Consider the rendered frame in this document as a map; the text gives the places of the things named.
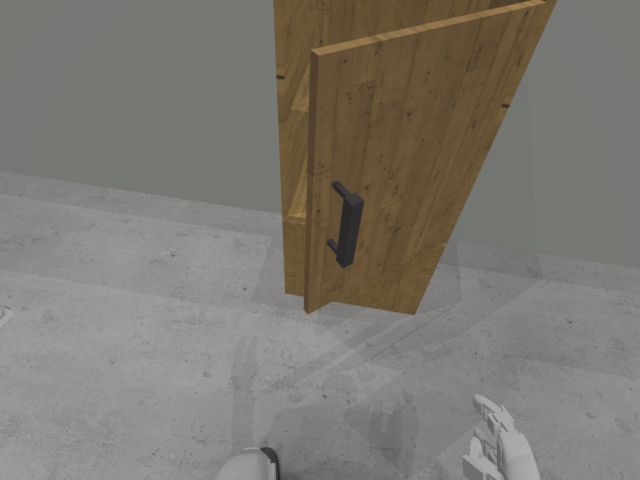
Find robot right hand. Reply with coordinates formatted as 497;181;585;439
463;394;541;480

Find left robot foot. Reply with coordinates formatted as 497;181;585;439
260;447;280;480

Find robot left thigh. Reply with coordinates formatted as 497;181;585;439
214;453;276;480

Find cupboard door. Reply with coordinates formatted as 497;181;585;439
304;0;547;315

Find handle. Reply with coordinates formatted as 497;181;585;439
327;181;364;268

